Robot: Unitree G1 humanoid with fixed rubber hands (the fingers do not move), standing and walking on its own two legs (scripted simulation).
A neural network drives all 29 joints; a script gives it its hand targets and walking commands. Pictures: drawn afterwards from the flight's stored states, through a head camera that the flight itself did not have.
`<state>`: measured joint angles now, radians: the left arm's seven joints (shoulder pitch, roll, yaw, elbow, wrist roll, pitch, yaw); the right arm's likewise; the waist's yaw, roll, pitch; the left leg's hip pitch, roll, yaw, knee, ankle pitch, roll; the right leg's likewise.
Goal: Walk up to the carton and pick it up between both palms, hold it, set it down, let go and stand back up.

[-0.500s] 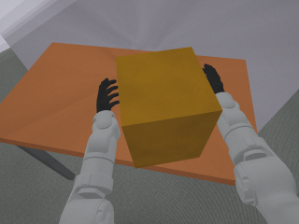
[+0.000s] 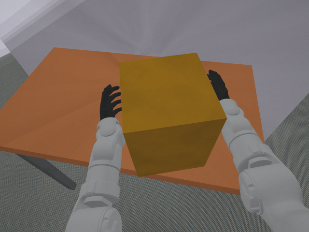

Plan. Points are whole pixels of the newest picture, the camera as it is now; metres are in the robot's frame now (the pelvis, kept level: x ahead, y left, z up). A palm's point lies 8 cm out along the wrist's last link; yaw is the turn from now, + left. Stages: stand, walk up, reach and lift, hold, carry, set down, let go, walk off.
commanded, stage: reach and lift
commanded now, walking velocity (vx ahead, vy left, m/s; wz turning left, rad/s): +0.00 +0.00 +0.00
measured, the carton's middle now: (165, 118) +0.40 +0.06 +0.04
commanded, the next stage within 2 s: none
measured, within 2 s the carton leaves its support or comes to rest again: leaves its support in 1.10 s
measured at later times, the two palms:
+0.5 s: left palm (107, 119) +0.35 +0.20 +0.08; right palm (220, 101) +0.45 -0.07 +0.09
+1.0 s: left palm (108, 119) +0.35 +0.20 +0.08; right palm (221, 102) +0.45 -0.07 +0.09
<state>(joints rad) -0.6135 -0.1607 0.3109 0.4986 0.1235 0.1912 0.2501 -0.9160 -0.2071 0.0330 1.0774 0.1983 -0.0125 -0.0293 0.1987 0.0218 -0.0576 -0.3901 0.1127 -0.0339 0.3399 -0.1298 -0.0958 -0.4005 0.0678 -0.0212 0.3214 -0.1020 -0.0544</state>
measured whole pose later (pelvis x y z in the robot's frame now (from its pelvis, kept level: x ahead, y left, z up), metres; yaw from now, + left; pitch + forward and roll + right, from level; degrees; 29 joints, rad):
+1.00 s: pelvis +0.01 +0.00 +0.00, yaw +1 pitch +8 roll -1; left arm -0.53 -0.22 0.43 0.49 0.30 0.09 0.16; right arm -0.86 -0.11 -0.13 1.18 -0.04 -0.17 0.00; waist 0.16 0.00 -0.09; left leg -0.30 0.11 -0.03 0.28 -0.12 -0.10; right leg -0.32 0.07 -0.03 0.28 -0.11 -0.06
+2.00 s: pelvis +0.02 +0.02 +0.01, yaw +4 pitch -2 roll -1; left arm -0.56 -0.10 0.31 0.26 0.23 0.44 0.13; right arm -0.78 -0.09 0.01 0.83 0.19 0.12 -0.14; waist 0.01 -0.04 -0.05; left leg -0.13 0.07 -0.07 0.33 -0.18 -0.07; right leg -0.09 0.02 -0.07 0.27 -0.15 -0.02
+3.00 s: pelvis +0.00 +0.04 +0.00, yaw +3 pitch -5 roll -1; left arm -0.78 -0.01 0.33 0.38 0.21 0.68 0.07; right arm -0.90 -0.10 -0.04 0.77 0.26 0.42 -0.23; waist -0.07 -0.02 -0.07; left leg -0.11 0.05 -0.04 0.39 -0.19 -0.04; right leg -0.08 0.00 -0.04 0.31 -0.15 0.01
